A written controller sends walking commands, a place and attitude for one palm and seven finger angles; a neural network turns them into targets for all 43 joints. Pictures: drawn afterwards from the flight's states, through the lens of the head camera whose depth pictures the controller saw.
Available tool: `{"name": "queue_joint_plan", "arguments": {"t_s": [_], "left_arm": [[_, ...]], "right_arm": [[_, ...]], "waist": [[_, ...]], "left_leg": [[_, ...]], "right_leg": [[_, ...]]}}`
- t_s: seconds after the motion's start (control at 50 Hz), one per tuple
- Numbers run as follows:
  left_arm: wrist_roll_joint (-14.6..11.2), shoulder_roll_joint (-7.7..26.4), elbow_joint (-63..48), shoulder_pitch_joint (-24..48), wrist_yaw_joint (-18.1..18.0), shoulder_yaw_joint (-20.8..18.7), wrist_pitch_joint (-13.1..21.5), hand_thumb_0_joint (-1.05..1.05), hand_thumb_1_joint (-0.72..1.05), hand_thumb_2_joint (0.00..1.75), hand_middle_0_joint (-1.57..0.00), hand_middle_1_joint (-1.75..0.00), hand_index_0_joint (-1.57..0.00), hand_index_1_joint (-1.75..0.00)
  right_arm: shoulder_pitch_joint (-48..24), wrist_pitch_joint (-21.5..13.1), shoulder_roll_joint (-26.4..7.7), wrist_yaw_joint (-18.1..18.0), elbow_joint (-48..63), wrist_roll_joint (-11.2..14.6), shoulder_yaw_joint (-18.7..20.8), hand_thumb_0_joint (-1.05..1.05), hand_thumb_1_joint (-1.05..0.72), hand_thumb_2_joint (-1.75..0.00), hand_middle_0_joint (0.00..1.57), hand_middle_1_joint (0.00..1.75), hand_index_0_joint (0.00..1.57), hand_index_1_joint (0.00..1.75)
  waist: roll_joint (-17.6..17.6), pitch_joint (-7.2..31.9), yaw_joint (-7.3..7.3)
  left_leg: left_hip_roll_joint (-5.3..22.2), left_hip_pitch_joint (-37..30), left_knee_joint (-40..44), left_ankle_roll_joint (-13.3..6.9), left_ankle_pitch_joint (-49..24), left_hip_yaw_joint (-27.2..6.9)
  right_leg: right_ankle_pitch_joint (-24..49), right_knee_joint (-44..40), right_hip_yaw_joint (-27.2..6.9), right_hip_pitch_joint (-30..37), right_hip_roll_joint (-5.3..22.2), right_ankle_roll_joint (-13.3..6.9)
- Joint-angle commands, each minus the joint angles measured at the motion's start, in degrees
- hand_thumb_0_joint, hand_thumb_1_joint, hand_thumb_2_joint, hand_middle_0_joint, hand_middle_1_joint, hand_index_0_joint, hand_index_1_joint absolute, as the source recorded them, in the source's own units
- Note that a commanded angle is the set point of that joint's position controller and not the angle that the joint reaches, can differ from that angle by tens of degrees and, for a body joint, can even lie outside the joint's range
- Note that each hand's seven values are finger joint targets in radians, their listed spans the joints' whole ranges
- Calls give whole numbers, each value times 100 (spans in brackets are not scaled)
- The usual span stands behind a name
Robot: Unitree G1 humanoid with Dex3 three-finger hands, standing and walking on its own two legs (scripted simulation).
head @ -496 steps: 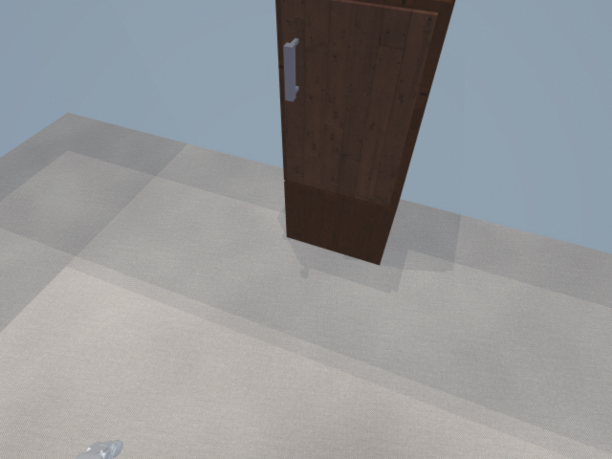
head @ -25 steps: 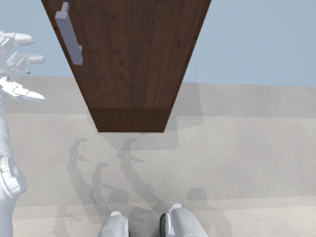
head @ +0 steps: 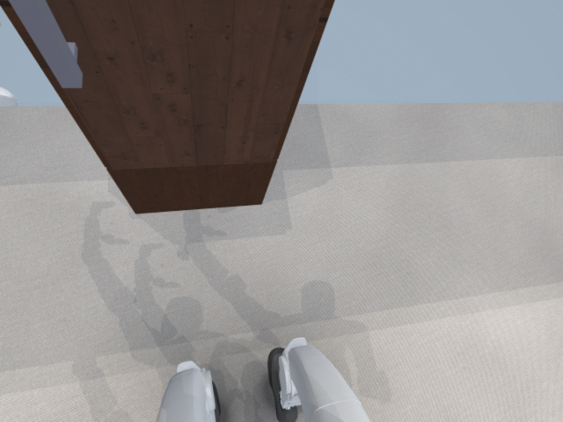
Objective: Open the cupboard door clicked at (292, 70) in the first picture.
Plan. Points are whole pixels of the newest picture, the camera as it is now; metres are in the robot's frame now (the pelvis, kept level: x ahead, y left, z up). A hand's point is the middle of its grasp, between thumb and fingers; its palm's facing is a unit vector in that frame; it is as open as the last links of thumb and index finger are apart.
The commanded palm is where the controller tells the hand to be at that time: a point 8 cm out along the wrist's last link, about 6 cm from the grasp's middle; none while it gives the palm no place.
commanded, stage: move the hooked fingers beside the handle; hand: left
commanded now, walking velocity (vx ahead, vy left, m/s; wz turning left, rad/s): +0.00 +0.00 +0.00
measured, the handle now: (48, 20) +0.60 +0.20 +0.09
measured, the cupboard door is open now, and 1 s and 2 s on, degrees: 0 0 0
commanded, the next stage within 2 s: slide the fingers in behind the handle in 0.72 s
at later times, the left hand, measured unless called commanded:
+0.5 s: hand out of the picture +0.55 +0.26 +0.09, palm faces -0.01 -1.00 +0.00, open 14.0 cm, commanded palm +0.54 +0.30 +0.09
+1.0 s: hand out of the picture +0.55 +0.25 +0.09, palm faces -0.03 -1.00 -0.01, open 14.0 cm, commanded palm +0.54 +0.28 +0.09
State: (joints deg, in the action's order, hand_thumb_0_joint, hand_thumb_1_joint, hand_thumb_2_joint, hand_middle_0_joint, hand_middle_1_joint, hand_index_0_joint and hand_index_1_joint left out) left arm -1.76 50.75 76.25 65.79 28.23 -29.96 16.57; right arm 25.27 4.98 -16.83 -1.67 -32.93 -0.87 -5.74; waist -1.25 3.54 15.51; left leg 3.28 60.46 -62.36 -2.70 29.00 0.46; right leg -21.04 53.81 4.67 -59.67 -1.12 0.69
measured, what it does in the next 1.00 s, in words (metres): stands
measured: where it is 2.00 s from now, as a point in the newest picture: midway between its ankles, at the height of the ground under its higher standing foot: (248, 415)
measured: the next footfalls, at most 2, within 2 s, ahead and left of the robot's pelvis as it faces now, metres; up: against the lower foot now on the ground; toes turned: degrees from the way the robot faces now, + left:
none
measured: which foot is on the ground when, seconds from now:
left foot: down 0.00-1.00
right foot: down 0.00-1.00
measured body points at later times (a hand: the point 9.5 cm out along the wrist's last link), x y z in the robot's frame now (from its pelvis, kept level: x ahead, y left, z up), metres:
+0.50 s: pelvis +0.02 +0.00 +0.01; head +0.19 +0.04 +0.42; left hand +0.55 +0.32 +0.09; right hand -0.01 -0.27 -0.08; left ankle -0.01 +0.08 -0.66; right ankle +0.03 -0.14 -0.66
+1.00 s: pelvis +0.01 -0.01 +0.00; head +0.18 +0.03 +0.41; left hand +0.54 +0.31 +0.09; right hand -0.02 -0.27 -0.09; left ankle -0.01 +0.08 -0.66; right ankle +0.03 -0.14 -0.66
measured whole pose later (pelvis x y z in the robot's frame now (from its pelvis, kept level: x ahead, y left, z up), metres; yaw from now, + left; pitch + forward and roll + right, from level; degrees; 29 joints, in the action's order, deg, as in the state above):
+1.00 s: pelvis +0.01 -0.01 +0.00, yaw +0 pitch +26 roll -5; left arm -3.7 47.4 73.5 62.1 28.0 -28.2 16.4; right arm 24.1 6.1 -16.3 -1.0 -32.8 -0.3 -5.4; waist -1.1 3.6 13.9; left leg 3.8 58.7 -61.5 -1.8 29.3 -0.3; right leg -21.5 53.2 5.2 -58.0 -1.8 -0.1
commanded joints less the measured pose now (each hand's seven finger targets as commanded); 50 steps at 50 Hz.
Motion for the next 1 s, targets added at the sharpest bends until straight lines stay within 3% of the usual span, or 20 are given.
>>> {"name": "queue_joint_plan", "arguments": {"t_s": [0.0, 0.04, 0.06, 0.1, 0.14, 0.16, 0.18, 0.22, 0.28, 0.32, 0.36, 0.4, 0.44, 0.48, 0.56, 0.64, 0.68, 0.76, 0.92, 0.98], "left_arm": [[-146, 1609, -1302, 1795, 71, -201, 274, 0, -50, 30, -30, -120, -30, -120], [-197, 1467, -1242, 1745, 93, -125, 179, 0, -50, 30, -30, -120, -30, -120], [-218, 1562, -1362, 1857, 79, -210, 202, 0, -50, 30, -30, -120, -30, -120], [-193, 1826, -1579, 1951, 10, -407, 241, 0, -50, 30, -30, -120, -30, -120], [-175, 1854, -1850, 2045, -63, -440, 336, 0, -50, 30, -30, -120, -30, -120], [-204, 1802, -2034, 2041, -78, -434, 409, 0, -50, 30, -30, -120, -30, -120], [-193, 1750, -2138, 1961, -89, -419, 430, 0, -50, 30, -30, -120, -30, -120], [-265, 1574, -1928, 1684, -87, -397, 368, 0, -50, 30, -30, -120, -30, -120], [-278, 1259, -1678, 1621, -18, -112, 240, 0, -50, 30, -30, -120, -30, -120], [-268, 1314, -1667, 1655, -32, -113, 223, 0, -50, 30, -30, -120, -30, -120], [-297, 1339, -1836, 1528, -41, -201, 302, 0, -50, 30, -30, -120, -30, -120], [-323, 1144, -1690, 1547, -48, -64, 323, 0, -50, 30, -30, -120, -30, -120], [-346, 1182, -1594, 1632, -63, -72, 348, 0, -50, 30, -30, -120, -30, -120], [-325, 1407, -1745, 1694, -64, -210, 401, 0, -50, 30, -30, -120, -30, -120], [-354, 1167, -1771, 1571, -47, -63, 437, 0, -50, 30, -30, -120, -30, -120], [-362, 1299, -1566, 1673, -50, -121, 395, 0, -50, 30, -30, -120, -30, -120], [-303, 1605, -1659, 1959, -56, -236, 444, 0, -50, 30, -30, -120, -30, -120], [-304, 1400, -1677, 1875, -31, -98, 491, 0, -50, 30, -30, -120, -30, -120], [-324, 1224, -1346, 1924, -1, 69, 304, 0, -50, 30, -30, -120, -30, -120], [-313, 1258, -1640, 2071, -93, 10, 385, 0, -50, 30, -30, -120, -30, -120]], "right_arm": [[1407, 93, -1249, -13, 141, -75, 515, 0, -90, -90, 20, 30, 20, 30], [1373, 134, -1234, 10, 162, -58, 513, 0, -90, -90, 20, 30, 20, 30], [1383, 146, -1239, -4, 174, -59, 514, 0, -90, -90, 20, 30, 20, 30], [1405, 153, -1243, 7, 186, -69, 531, 0, -90, -90, 20, 30, 20, 30], [1413, 155, -1212, 29, 172, -83, 544, 0, -90, -90, 20, 30, 20, 30], [1422, 155, -1199, 47, 178, -86, 557, 0, -90, -90, 20, 30, 20, 30], [1440, 175, -1199, 65, 143, -90, 573, 0, -90, -90, 20, 30, 20, 30], [1427, 181, -1180, 85, 108, -80, 594, 0, -90, -90, 20, 30, 20, 30], [1385, 217, -1169, 76, 100, -44, 562, 0, -90, -90, 20, 30, 20, 30], [1365, 218, -1171, 55, 116, -41, 568, 0, -90, -90, 20, 30, 20, 30], [1357, 210, -1161, 58, 167, -48, 579, 0, -90, -90, 20, 30, 20, 30], [1321, 218, -1133, 60, 129, -47, 579, 0, -90, -90, 20, 30, 20, 30], [1266, 201, -1148, 45, 143, -27, 575, 0, -90, -90, 20, 30, 20, 30], [1263, 193, -1165, 34, 151, -36, 571, 0, -90, -90, 20, 30, 20, 30], [1204, 201, -1120, 35, 190, -18, 572, 0, -90, -90, 20, 30, 20, 30], [1125, 173, -1144, 22, 195, 9, 553, 0, -90, -90, 20, 30, 20, 30], [1130, 151, -1155, -13, 161, 3, 527, 0, -90, -90, 20, 30, 20, 30], [1133, 134, -1129, -11, 171, 10, 526, 0, -90, -90, 20, 30, 20, 30], [1168, 106, -1150, -18, 123, 21, 494, 0, -90, -90, 20, 30, 20, 30], [1222, 89, -1140, -3, 96, -13, 512, 0, -90, -90, 20, 30, 20, 30]], "waist": [[-1720, 3450, -218], [-1406, 3180, -143], [-1413, 3197, -155], [-1501, 3382, -201], [-1622, 3495, -207], [-1893, 3599, -248], [-1932, 3746, -261], [-1642, 3523, -241], [-1609, 3152, -181], [-1440, 3032, -151], [-1662, 3269, -246], [-1429, 3057, -169], [-1210, 2937, -122], [-1507, 3166, -207], [-1508, 3144, -218], [-1151, 3020, -166], [-1360, 3146, -162], [-1539, 3243, -166], [-1230, 3009, -76], [-1539, 3293, -126]], "left_leg": [[71, -3252, 607, 273, -4215, -677], [52, -2928, 632, 179, -3845, -598], [46, -2918, 625, 169, -3855, -607], [36, -2941, 628, 170, -3843, -592], [36, -3062, 630, 189, -3950, -590], [48, -3316, 617, 226, -4254, -617], [77, -3587, 619, 278, -4547, -663], [66, -3418, 631, 220, -4446, -604], [55, -3312, 698, 194, -4295, -573], [28, -3103, 714, 150, -4027, -534], [19, -3250, 686, 167, -4280, -524], [21, -3156, 680, 158, -4134, -510], [-15, -2837, 699, 110, -3693, -456], [-14, -2992, 684, 139, -3922, -459], [-23, -3036, 658, 130, -4012, -442], [-69, -2541, 670, 73, -3302, -354], [-70, -2515, 616, 81, -3299, -357], [-56, -2782, 588, 101, -3501, -404], [-61, -2419, 629, 68, -2980, -408], [-42, -2751, 627, 118, -3254, -460]], "right_leg": [[1743, -278, -59, 1048, -249, -186], [1758, -334, -66, 1156, -270, -162], [1799, -316, -75, 1202, -268, -181], [1830, -316, -91, 1318, -280, -172], [1904, -316, -97, 1379, -280, -171], [1981, -304, -95, 1310, -289, -203], [1997, -318, -72, 1242, -300, -197], [2104, -397, -83, 1388, -313, -175], [2033, -458, -67, 1282, -315, -170], [2018, -488, -95, 1399, -306, -154], [2183, -427, -106, 1475, -299, -198], [2151, -465, -106, 1439, -308, -168], [2093, -476, -140, 1595, -299, -156], [2207, -424, -158, 1650, -283, -183], [2300, -406, -168, 1665, -282, -192], [2121, -445, -216, 1861, -291, -154], [2177, -382, -244, 1892, -273, -169], [2134, -346, -215, 1694, -279, -190], [1817, -413, -199, 1597, -280, -150], [1880, -355, -166, 1526, -275, -180]]}}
